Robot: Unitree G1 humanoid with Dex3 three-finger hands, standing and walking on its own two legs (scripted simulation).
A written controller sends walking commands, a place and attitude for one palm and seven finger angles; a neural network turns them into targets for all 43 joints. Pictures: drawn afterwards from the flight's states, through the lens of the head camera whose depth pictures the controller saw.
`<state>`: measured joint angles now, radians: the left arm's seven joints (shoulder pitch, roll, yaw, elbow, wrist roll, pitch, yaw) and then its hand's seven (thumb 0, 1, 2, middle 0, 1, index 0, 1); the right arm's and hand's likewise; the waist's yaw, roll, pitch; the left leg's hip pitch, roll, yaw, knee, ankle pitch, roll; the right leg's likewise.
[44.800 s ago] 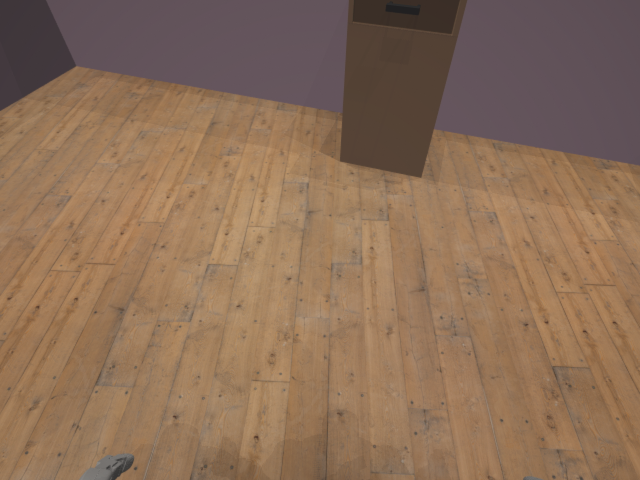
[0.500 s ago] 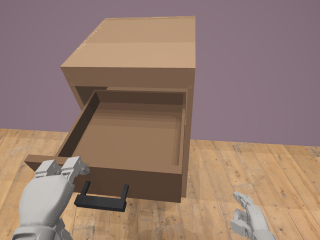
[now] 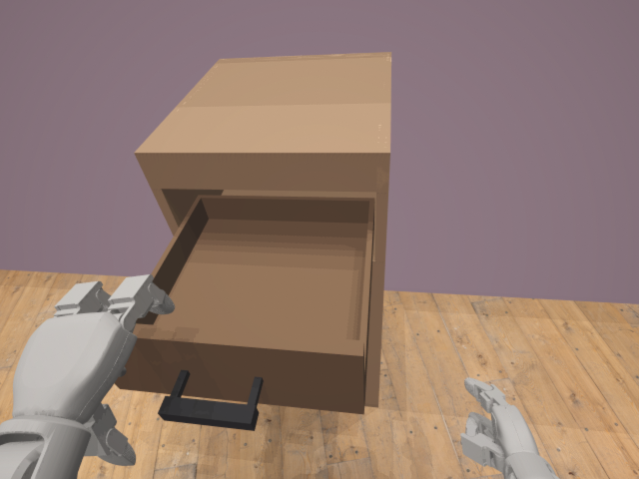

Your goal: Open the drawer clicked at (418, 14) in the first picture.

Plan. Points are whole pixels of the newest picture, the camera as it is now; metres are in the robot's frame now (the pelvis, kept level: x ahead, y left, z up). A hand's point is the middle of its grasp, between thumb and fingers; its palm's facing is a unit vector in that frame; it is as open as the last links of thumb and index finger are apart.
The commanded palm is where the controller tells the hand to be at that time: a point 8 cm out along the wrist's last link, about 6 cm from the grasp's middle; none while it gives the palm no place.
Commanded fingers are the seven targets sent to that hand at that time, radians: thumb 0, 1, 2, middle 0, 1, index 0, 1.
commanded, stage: lift the hand off the handle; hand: left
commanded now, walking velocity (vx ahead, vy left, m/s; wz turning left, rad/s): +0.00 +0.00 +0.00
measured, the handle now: (214, 397) +0.21 +0.18 +0.00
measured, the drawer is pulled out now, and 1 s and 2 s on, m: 0.30 0.30 0.30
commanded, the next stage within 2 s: draw the hand back to the body in 0.10 s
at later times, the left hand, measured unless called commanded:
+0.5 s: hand (99, 376) +0.16 +0.24 +0.14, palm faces +0.09 -0.09 -0.99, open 13.8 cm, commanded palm +0.13 +0.24 +0.20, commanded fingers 0.00 -0.50 0.30 -0.30 -1.20 -0.30 -1.20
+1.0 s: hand (116, 354) +0.18 +0.23 +0.16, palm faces +0.37 -0.83 -0.41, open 13.4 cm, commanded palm +0.13 +0.27 +0.19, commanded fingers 0.00 -0.12 0.47 -0.27 -0.95 -0.27 -0.95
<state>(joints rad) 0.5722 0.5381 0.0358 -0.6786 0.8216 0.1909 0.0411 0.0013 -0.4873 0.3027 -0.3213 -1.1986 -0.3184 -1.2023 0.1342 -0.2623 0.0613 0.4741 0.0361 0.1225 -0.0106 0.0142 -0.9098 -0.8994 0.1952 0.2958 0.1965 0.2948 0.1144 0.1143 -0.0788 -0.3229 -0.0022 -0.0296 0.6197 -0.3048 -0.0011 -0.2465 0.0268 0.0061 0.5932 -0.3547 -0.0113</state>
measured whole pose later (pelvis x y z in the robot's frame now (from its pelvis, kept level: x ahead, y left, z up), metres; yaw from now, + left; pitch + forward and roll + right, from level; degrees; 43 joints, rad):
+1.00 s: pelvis +0.01 +0.01 +0.00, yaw +2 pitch -2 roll +0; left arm 0.59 0.31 0.20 -0.61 0.02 -0.01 0.13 0.00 -0.38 0.35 -0.31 -1.13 -0.31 -1.13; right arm 0.20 -0.17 0.07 0.54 0.02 -0.09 -0.08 0.01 -0.91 -0.90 0.20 0.30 0.20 0.29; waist 0.06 0.03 0.00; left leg -0.24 -0.03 -0.05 0.57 -0.29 0.01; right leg -0.15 0.00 -0.01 0.54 -0.35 0.00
